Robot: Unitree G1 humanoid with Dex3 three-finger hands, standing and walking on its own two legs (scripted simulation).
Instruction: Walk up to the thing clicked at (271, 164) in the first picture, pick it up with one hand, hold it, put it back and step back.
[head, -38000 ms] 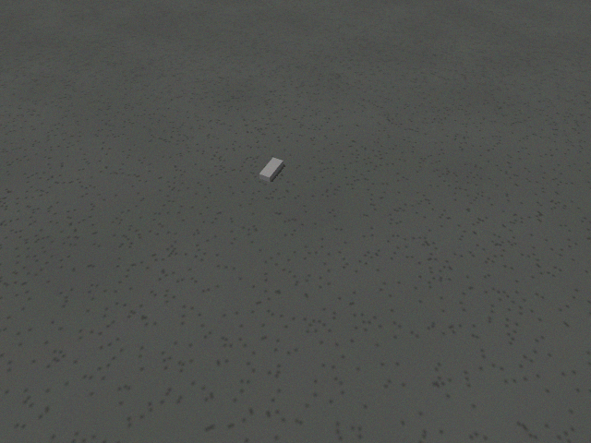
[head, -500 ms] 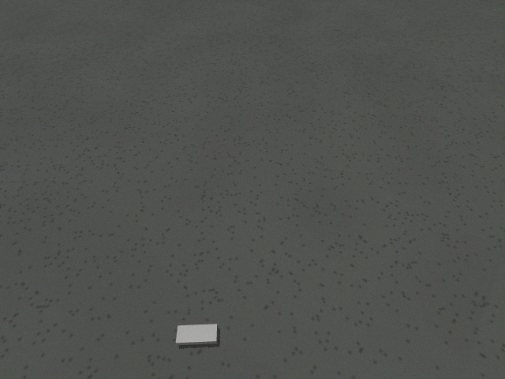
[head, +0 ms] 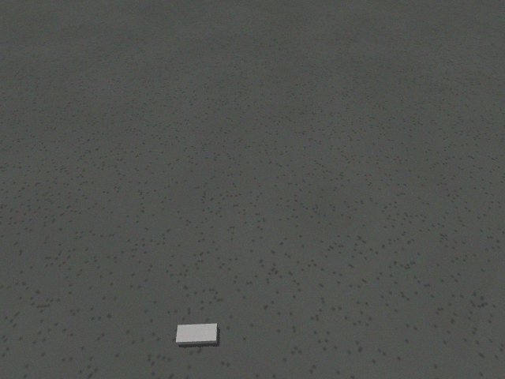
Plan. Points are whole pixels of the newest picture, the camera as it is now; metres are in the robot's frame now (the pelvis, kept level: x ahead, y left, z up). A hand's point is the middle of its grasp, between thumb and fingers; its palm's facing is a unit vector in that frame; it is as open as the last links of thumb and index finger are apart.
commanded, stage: step back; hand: left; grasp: from above
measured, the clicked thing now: (197, 333) +0.41 +0.23 -0.77
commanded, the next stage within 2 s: none
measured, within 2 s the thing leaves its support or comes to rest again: neither
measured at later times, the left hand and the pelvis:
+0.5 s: hand out of the picture +0.06 +0.31 -0.18, palm faces -0.08 -0.94 -0.34, open 7.4 cm; pelvis -0.09 +0.06 -0.01, yaw -2 degrees
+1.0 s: hand out of the picture -0.09 +0.28 -0.15, palm faces -0.10 -0.91 -0.40, open 7.4 cm; pelvis -0.22 +0.02 -0.02, yaw -6 degrees
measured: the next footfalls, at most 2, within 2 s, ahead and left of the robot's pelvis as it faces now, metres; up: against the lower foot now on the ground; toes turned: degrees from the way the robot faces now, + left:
left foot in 0.34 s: -0.04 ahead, +0.14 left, +0.00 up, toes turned -3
right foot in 0.84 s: -0.16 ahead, -0.08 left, +0.00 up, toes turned -3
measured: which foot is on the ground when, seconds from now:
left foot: down 0.00-0.14, up 0.16-0.32, down 0.34-0.86, up 0.88-1.00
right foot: down 0.00-0.34, up 0.36-0.82, down 0.84-1.00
